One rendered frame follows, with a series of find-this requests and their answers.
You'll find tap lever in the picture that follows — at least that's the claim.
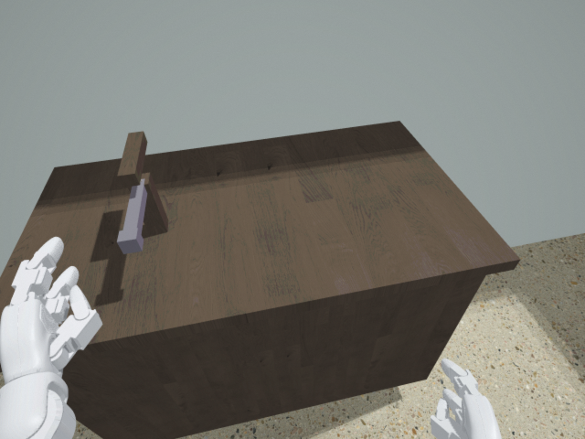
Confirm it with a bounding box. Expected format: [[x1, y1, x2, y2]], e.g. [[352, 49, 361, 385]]
[[117, 179, 147, 254]]

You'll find robot right hand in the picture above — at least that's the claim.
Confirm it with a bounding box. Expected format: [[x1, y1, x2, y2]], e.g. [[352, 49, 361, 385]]
[[431, 359, 502, 439]]

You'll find counter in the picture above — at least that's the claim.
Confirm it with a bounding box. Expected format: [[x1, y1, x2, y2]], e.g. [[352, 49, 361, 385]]
[[0, 121, 521, 439]]

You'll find left robot forearm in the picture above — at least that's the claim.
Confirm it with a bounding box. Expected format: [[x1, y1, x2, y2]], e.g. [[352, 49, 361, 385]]
[[0, 371, 76, 439]]

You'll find robot left hand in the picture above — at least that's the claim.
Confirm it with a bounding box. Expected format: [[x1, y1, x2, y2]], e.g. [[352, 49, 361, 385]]
[[0, 237, 102, 385]]

